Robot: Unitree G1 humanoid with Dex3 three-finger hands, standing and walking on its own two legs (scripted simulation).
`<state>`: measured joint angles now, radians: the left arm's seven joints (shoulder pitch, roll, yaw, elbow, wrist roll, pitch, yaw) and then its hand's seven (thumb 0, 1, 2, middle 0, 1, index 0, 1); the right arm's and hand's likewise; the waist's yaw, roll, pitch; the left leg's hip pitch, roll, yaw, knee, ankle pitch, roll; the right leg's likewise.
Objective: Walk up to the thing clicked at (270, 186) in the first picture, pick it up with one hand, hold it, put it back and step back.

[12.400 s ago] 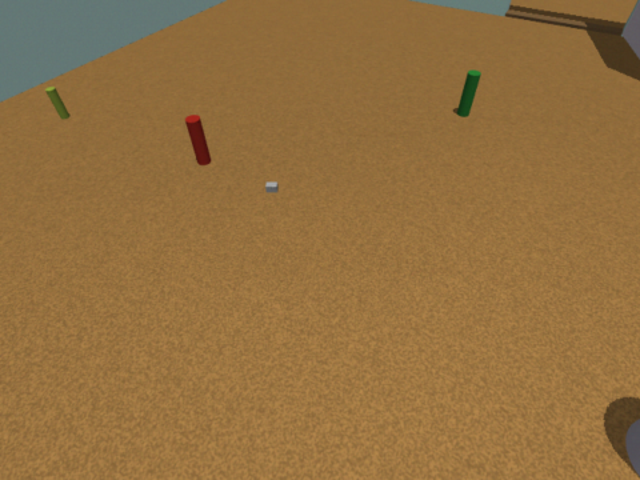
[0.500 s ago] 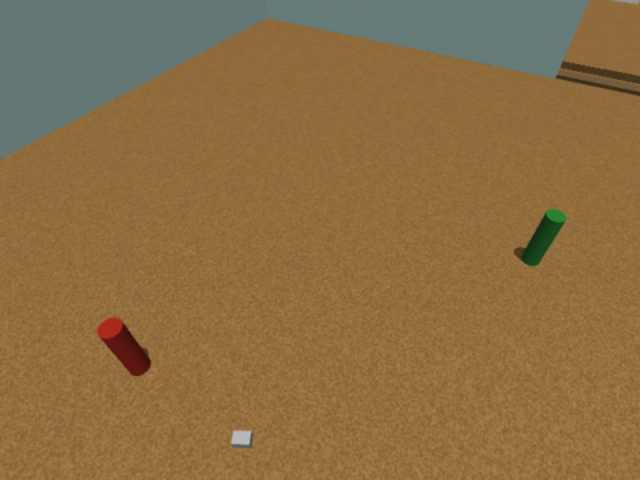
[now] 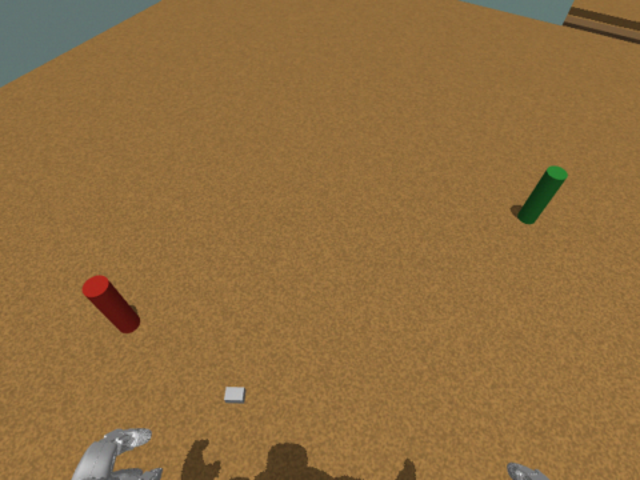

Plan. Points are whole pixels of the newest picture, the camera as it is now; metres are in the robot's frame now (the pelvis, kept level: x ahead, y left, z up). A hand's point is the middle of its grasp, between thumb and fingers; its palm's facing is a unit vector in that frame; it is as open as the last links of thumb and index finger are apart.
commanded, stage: rise first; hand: left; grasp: from above
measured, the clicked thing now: (235, 395) +0.43 +0.25 -0.74
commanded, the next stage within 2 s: none
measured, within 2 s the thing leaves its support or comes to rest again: neither
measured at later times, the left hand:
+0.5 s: hand out of the picture +0.14 +0.26 -0.21, palm faces -0.18 -0.86 -0.47, open 10.8 cm
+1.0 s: hand (167, 466) +0.21 +0.29 -0.37, palm faces -0.43 -0.53 -0.73, open 11.4 cm
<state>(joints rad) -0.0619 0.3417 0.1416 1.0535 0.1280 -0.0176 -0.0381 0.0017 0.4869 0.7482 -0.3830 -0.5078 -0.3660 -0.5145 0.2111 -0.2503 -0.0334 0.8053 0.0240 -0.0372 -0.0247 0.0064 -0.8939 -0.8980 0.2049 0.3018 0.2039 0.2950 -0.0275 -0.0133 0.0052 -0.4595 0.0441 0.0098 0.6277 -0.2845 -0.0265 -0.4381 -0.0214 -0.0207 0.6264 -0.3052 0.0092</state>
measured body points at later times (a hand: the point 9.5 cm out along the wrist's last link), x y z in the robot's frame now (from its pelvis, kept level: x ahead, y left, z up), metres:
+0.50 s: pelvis +0.00 +0.02 -0.07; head +0.10 +0.03 +0.37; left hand +0.15 +0.31 -0.18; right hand +0.18 -0.24 -0.16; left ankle +0.02 +0.14 -0.72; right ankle +0.00 -0.13 -0.72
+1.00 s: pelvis -0.04 +0.01 -0.23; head +0.13 +0.02 +0.19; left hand +0.23 +0.31 -0.33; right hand +0.16 -0.26 -0.33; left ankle +0.02 +0.14 -0.72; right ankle +0.00 -0.13 -0.72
